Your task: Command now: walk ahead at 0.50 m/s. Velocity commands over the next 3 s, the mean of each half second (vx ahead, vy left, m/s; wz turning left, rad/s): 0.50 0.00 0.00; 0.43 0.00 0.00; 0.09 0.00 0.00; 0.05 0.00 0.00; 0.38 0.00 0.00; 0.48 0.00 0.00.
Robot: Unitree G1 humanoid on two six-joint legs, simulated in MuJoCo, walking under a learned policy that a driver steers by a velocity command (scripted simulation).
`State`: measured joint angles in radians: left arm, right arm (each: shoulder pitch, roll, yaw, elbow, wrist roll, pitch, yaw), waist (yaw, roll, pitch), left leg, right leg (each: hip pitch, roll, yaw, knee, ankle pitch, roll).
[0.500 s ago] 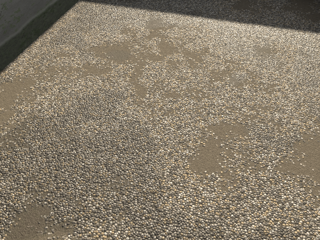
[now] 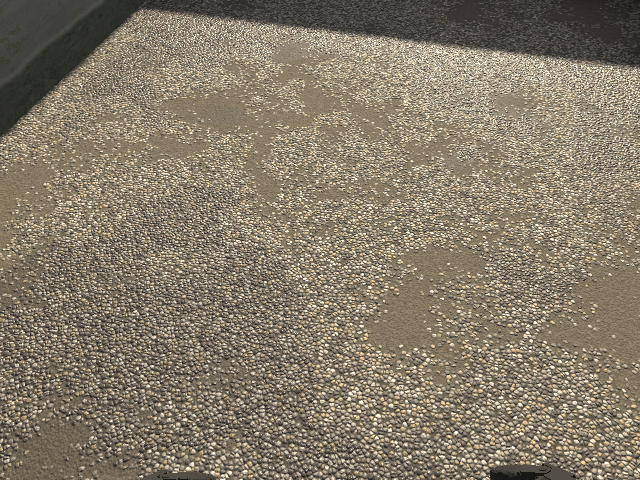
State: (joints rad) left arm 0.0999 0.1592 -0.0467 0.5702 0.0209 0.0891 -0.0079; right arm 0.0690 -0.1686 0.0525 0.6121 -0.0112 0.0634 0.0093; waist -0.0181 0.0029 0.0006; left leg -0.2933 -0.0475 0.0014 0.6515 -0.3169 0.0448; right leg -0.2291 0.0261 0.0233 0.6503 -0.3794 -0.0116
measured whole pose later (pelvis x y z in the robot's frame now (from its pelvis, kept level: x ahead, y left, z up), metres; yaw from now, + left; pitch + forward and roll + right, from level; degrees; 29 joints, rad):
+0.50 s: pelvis +0.00 +0.00 +0.00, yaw -1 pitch -2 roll +0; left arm 0.08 0.16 -0.04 0.56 0.02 0.09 -0.01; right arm 0.07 -0.15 0.06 0.59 -0.02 0.05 0.02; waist -0.02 0.00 0.00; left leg -0.30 -0.04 0.02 0.66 -0.32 0.05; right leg -0.24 0.03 0.03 0.65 -0.38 0.00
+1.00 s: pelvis +0.01 +0.01 +0.01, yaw -1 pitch -1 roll -1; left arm 0.10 0.14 -0.05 0.58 0.03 0.10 -0.01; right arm 0.11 -0.14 0.07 0.60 -0.02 0.04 0.03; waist -0.02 0.01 -0.02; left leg -0.28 -0.04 0.03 0.60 -0.31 0.06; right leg -0.22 0.03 0.04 0.59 -0.35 0.00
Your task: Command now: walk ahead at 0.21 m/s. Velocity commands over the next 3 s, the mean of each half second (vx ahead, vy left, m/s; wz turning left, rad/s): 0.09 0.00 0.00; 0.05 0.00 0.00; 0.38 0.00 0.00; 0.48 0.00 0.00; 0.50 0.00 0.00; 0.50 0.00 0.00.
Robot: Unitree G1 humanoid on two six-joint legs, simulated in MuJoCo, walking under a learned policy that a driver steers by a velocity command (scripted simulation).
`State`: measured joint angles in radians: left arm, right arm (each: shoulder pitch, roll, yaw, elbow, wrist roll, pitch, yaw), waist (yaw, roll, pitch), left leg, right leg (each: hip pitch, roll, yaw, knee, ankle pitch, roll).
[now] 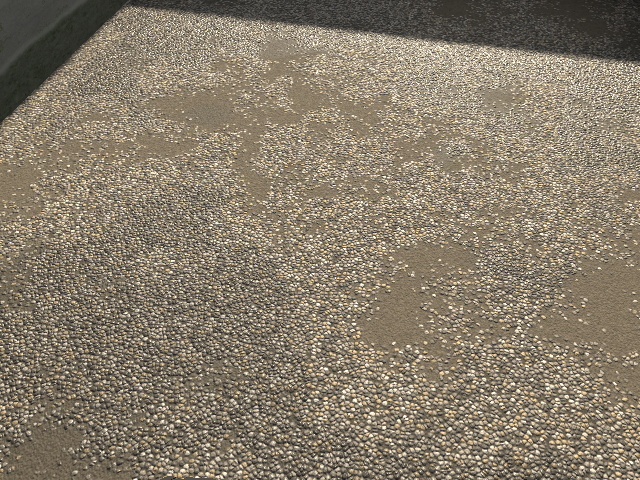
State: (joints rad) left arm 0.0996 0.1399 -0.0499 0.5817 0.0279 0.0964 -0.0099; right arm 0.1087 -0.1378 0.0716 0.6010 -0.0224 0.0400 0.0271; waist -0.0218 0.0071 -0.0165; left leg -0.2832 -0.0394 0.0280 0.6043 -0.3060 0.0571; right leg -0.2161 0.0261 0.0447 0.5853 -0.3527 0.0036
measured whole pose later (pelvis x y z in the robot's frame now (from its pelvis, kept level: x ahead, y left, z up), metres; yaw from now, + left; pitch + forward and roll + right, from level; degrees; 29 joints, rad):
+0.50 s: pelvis +0.02 +0.00 +0.02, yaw +0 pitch +0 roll +0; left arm 0.19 0.21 -0.06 0.66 0.04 0.07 0.00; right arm 0.19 -0.19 0.05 0.69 -0.02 0.06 0.02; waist 0.00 -0.02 -0.01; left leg -0.14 -0.07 0.02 0.31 -0.17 0.07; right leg -0.09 0.00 0.05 0.33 -0.25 0.01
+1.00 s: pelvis +0.01 -0.01 +0.02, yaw +1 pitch +0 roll +0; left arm 0.22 0.22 -0.07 0.68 0.01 0.07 0.01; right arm 0.20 -0.22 0.05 0.67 -0.01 0.07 0.00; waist -0.02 0.00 -0.02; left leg -0.18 -0.04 -0.01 0.38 -0.20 0.04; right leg -0.11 0.03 0.04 0.37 -0.25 -0.02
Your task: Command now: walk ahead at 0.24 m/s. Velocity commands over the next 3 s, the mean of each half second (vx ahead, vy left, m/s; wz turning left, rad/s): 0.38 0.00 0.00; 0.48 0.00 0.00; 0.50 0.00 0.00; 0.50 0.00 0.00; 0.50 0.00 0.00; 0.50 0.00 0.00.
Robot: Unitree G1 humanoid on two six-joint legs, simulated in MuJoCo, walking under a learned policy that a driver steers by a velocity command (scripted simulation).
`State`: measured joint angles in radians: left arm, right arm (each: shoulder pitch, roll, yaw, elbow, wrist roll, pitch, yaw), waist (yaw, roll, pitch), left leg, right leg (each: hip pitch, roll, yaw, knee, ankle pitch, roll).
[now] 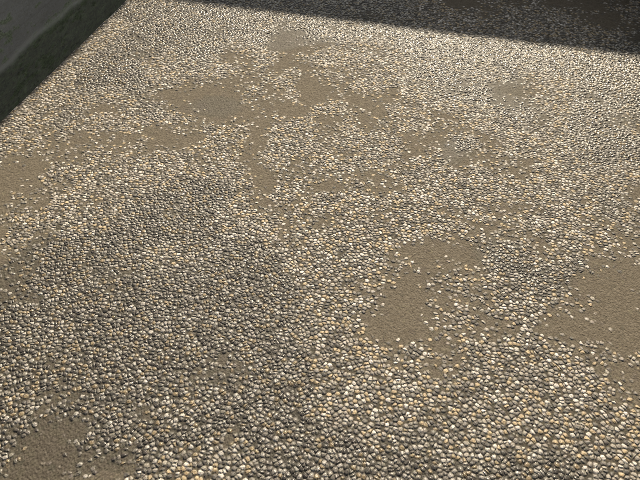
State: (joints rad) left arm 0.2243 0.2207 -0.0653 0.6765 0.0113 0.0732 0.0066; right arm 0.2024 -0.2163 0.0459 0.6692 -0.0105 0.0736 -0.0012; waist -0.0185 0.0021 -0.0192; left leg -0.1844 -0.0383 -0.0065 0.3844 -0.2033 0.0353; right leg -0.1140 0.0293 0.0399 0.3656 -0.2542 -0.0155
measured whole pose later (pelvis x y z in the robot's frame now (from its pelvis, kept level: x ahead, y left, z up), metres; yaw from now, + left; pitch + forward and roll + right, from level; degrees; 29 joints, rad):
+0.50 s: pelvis -0.02 +0.01 -0.02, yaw -1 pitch -1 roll +0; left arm 0.08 0.16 -0.04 0.58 0.02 0.09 0.00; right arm 0.09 -0.15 0.05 0.59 -0.02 0.05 0.01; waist -0.03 0.01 0.01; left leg -0.31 -0.03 0.02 0.67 -0.34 0.04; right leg -0.24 0.04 0.05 0.65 -0.39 -0.01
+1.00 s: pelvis -0.02 +0.01 -0.02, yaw -1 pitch -2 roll +0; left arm 0.11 0.15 -0.04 0.58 0.03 0.08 0.00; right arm 0.10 -0.15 0.06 0.58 -0.02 0.04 0.01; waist -0.02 0.01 -0.01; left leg -0.31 -0.03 0.03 0.67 -0.33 0.05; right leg -0.25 0.04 0.05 0.66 -0.38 0.00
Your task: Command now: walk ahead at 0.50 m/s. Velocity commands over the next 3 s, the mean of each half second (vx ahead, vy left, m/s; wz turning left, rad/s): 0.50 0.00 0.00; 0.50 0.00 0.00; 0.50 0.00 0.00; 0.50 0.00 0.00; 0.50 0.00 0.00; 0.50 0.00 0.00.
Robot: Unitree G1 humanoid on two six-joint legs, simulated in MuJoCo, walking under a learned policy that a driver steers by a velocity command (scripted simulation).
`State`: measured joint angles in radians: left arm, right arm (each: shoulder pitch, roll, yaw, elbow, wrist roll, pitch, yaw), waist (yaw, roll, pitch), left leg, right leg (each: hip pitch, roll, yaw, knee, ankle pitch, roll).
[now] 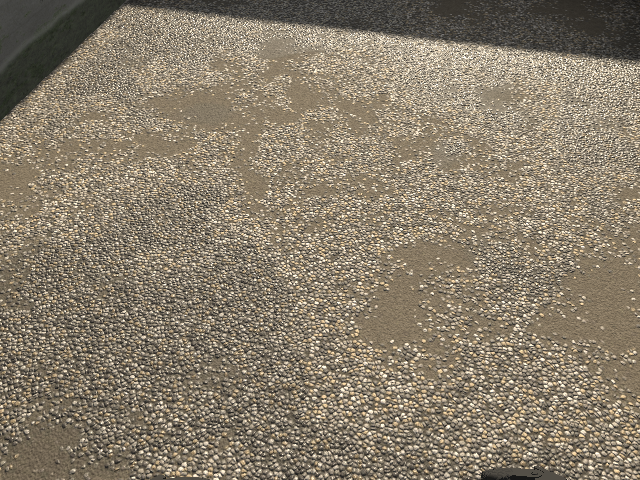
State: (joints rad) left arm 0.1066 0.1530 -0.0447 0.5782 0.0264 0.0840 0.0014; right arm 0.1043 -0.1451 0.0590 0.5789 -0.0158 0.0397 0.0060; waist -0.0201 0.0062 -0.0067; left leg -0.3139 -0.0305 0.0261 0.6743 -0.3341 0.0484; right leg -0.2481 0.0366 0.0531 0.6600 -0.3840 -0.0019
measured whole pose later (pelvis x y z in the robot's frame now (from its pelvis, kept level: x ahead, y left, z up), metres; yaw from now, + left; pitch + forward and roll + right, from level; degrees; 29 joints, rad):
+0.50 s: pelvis +0.00 +0.00 +0.00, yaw +0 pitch -1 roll -1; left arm 0.09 0.15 -0.05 0.57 0.02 0.08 0.00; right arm 0.11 -0.14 0.06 0.57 -0.02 0.04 0.01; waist -0.02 0.01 -0.01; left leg -0.33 -0.03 0.04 0.70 -0.35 0.05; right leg -0.26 0.04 0.06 0.68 -0.40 0.00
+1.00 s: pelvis +0.00 +0.01 +0.00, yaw +0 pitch -2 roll -1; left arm 0.10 0.15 -0.05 0.59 0.02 0.07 0.00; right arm 0.11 -0.14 0.06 0.56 -0.02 0.05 0.01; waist -0.02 0.01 -0.01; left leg -0.33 -0.03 0.04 0.71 -0.36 0.06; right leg -0.26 0.03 0.06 0.69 -0.40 0.01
